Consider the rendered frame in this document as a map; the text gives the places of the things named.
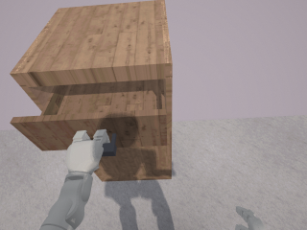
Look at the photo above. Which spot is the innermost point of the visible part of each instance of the cabinet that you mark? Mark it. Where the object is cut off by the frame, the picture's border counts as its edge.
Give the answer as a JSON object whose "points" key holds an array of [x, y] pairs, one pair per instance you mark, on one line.
{"points": [[106, 43]]}

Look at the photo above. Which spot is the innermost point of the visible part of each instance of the left robot hand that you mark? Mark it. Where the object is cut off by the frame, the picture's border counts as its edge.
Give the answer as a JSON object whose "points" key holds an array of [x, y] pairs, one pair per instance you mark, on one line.
{"points": [[84, 154]]}

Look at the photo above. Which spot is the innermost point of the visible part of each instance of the left robot forearm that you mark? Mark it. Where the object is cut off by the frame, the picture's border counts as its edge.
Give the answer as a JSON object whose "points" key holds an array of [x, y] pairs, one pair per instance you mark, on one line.
{"points": [[68, 212]]}

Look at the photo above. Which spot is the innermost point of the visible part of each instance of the handle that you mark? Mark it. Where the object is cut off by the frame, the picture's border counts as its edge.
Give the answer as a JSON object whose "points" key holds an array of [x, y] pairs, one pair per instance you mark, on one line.
{"points": [[110, 148]]}

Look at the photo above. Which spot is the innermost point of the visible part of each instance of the drawer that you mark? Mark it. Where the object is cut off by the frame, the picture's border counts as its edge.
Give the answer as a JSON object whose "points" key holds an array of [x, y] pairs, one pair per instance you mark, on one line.
{"points": [[133, 109]]}

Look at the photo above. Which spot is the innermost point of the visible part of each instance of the right robot hand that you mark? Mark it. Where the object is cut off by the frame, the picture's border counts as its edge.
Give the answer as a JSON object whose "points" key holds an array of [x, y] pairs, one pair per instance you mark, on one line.
{"points": [[249, 217]]}

